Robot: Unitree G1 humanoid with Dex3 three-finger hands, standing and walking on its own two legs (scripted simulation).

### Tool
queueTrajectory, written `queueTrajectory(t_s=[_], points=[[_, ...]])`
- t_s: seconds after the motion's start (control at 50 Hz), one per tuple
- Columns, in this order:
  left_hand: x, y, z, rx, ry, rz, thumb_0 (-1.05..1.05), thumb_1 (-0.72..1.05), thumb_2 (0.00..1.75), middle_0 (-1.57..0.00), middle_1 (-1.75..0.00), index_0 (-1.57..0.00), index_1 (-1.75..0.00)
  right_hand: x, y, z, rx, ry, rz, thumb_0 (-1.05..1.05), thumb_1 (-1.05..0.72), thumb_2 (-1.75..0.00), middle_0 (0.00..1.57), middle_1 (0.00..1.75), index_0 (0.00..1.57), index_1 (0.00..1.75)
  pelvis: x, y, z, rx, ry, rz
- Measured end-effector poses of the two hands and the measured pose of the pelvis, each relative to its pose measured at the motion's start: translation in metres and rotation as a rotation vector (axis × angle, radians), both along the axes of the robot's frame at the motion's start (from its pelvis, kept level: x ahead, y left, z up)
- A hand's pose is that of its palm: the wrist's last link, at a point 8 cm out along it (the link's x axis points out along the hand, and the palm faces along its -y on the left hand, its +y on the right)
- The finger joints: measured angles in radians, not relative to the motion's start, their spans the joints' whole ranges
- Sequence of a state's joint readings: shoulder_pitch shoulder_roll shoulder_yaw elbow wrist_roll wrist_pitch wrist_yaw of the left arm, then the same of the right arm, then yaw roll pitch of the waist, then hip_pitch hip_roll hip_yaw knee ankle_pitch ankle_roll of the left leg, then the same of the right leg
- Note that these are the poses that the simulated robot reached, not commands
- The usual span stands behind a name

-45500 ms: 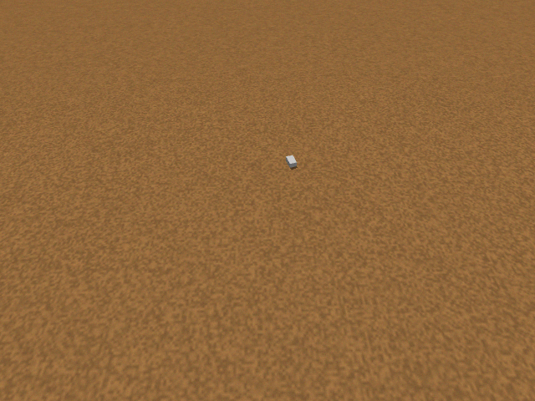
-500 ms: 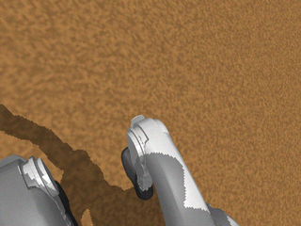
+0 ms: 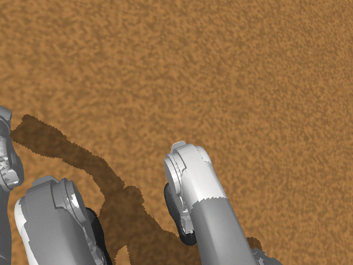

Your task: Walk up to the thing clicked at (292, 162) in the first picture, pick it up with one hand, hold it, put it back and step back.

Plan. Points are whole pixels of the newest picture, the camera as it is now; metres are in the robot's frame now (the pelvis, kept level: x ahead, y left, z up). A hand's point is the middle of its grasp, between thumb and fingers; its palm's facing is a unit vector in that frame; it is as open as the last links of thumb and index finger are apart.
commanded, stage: lift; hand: left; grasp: from above
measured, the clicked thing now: out of the picture +0.49 +0.34 -0.20
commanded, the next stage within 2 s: hold in 1.58 s
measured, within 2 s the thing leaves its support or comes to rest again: neither
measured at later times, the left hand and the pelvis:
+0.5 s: hand out of the picture +0.40 +0.33 -0.01, palm faces -0.25 -0.33 -0.91, open 8.7 cm; pelvis -0.01 -0.01 +0.07, yaw +5 degrees
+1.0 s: hand out of the picture +0.34 +0.29 +0.20, palm faces -0.28 -0.35 -0.89, open 8.8 cm; pelvis +0.03 -0.01 +0.28, yaw +10 degrees
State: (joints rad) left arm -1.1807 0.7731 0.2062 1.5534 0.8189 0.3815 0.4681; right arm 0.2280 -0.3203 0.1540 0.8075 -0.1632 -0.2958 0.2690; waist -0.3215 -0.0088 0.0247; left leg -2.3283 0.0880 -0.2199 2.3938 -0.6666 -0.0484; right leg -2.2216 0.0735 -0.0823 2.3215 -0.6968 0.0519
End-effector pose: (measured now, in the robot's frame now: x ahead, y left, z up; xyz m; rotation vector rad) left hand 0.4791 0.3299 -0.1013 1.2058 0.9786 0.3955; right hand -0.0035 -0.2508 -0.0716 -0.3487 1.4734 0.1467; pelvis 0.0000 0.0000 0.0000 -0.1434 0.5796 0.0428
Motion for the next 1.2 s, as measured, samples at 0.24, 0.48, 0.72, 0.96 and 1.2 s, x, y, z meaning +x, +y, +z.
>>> queueTrajectory(t_s=[0.24, 0.48, 0.72, 0.96, 1.2], points=[[-0.021, 0.002, 0.06, -0.003, -0.018, -0.056, 0.0, 0.25, 0.22, -0.78, -0.28, -0.85, -0.25, 0.027, -0.007, -0.008, 0.033, -0.073, -0.057, 0.01, -0.9, -0.9, 0.2, 0.3, 0.2, 0.3, 0.0, -0.003, 0.018, 0.031, 0.009, 0.02], [-0.07, 0.005, 0.146, 0.009, -0.007, -0.06, 0.01, 0.26, 0.19, -0.77, -0.3, -0.85, -0.26, 0.085, -0.015, 0.028, 0.025, -0.272, -0.051, 0.01, -0.91, -0.9, 0.19, 0.3, 0.2, 0.3, -0.009, -0.006, 0.069, 0.057, 0.003, 0.049], [-0.119, -0.016, 0.239, -0.001, -0.022, -0.121, 0.02, 0.25, 0.19, -0.78, -0.3, -0.85, -0.27, 0.123, -0.007, 0.111, -0.005, -0.374, -0.099, 0.01, -0.91, -0.9, 0.2, 0.3, 0.2, 0.3, -0.008, -0.01, 0.159, 0.078, -0.053, 0.081], [-0.135, -0.033, 0.347, -0.016, 0.025, -0.078, 0.01, 0.26, 0.18, -0.75, -0.36, -0.83, -0.31, 0.166, 0.002, 0.227, -0.03, -0.497, -0.136, 0.01, -0.9, -0.9, 0.2, 0.3, 0.2, 0.3, 0.021, -0.01, 0.268, 0.104, -0.161, 0.113], [-0.128, -0.037, 0.413, -0.023, 0.047, -0.037, 0.01, 0.25, 0.21, -0.72, -0.42, -0.8, -0.36, 0.18, 0.004, 0.297, -0.049, -0.481, -0.145, 0.01, -0.9, -0.9, 0.2, 0.3, 0.2, 0.3, 0.052, -0.006, 0.34, 0.127, -0.248, 0.136]])
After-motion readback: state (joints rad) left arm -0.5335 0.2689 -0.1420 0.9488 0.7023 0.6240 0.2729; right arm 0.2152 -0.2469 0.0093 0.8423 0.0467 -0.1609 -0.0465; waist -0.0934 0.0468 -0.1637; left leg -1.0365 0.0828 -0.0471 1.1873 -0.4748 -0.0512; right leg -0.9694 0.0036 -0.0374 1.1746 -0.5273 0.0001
